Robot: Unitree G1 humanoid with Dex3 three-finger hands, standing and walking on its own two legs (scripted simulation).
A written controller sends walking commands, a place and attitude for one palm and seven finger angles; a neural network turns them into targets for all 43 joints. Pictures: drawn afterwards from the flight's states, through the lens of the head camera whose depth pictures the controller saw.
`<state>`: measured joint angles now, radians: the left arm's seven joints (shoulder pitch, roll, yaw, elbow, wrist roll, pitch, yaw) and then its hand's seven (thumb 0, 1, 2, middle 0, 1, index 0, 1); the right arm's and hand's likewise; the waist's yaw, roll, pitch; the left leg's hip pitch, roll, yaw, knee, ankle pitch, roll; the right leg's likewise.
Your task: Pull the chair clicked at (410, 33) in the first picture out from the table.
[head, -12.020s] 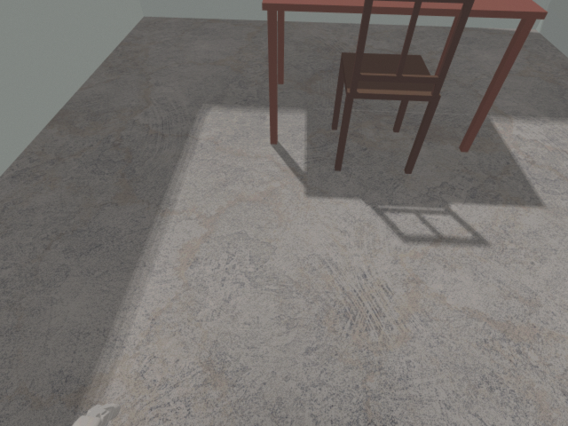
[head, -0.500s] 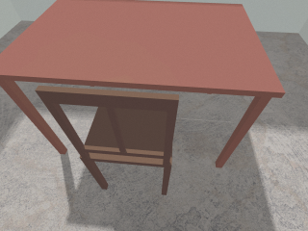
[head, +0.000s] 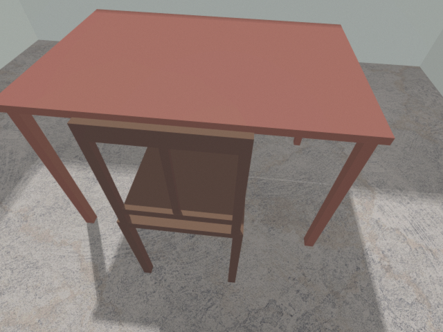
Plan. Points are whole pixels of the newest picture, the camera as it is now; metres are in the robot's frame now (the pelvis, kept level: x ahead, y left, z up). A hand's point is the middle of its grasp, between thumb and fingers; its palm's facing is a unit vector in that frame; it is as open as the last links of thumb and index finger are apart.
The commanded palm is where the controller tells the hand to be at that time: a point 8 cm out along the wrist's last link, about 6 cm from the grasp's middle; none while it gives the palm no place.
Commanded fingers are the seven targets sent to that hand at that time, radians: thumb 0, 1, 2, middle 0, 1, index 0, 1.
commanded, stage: come to a stop and stand still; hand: left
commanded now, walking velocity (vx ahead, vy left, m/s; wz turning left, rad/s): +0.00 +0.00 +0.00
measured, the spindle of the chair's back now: (171, 183) +0.48 +0.17 -0.09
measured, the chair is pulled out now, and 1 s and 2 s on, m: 0.00 0.00 0.00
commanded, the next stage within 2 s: look again from close up in 0.12 s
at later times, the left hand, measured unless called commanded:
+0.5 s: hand out of the picture +0.02 +0.18 -0.17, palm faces +0.04 -0.97 -0.23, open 7.4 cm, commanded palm none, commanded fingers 0.00 0.90 0.90 -0.20 -0.30 -0.20 -0.30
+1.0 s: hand out of the picture +0.04 +0.16 -0.17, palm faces +0.04 -0.97 -0.23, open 7.3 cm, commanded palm none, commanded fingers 0.00 0.90 0.90 -0.20 -0.30 -0.20 -0.30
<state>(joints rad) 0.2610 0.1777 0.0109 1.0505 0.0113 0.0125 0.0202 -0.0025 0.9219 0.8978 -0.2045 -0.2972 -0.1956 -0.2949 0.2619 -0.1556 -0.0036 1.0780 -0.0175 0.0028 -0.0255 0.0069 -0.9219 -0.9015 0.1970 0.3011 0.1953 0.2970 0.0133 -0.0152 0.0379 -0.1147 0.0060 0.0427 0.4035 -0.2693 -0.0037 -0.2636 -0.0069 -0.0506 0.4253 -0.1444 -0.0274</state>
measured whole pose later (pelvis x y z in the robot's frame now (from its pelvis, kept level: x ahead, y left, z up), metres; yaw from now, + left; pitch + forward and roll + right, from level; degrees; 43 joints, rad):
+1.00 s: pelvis +0.02 -0.02 +0.00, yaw +1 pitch -1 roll +1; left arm 0.25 0.15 0.00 1.11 0.00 -0.02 0.02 0.01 0.93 0.90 -0.21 -0.30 -0.20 -0.29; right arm 0.30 -0.17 0.01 1.11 -0.02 -0.02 -0.03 0.01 -0.91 -0.90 0.20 0.30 0.19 0.30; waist 0.00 0.03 0.05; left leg -0.08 0.02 0.02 0.40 -0.30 -0.03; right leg -0.25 0.00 -0.07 0.49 -0.22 -0.06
